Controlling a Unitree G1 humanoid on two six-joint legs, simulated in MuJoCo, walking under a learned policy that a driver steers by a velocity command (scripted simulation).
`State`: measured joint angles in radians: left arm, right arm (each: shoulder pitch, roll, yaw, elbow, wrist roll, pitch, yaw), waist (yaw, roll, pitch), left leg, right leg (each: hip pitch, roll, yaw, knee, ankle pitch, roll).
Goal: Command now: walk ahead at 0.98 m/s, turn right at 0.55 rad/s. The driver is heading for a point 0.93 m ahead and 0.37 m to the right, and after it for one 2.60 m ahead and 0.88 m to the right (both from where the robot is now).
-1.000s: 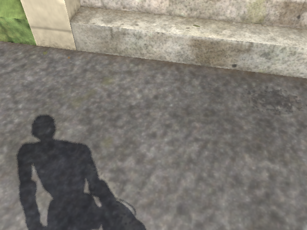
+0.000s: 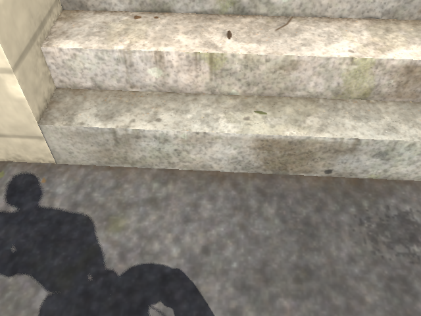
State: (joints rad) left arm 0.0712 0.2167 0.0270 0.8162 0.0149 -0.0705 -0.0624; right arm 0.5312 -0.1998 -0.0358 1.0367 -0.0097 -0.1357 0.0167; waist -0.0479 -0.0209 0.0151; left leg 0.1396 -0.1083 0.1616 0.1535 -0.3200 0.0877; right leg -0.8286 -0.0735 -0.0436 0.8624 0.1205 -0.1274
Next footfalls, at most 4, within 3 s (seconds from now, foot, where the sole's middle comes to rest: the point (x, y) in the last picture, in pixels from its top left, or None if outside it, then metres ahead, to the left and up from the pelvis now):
0.14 right None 0.33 -0.03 -0.77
0.56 left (205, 233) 0.78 0.02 -0.77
1.00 right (301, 203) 0.89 -0.35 -0.77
1.48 left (322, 111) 1.14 -0.44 -0.54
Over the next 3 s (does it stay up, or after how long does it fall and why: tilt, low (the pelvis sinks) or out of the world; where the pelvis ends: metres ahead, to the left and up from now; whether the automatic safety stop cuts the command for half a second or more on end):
stays up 1.67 -0.60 0.63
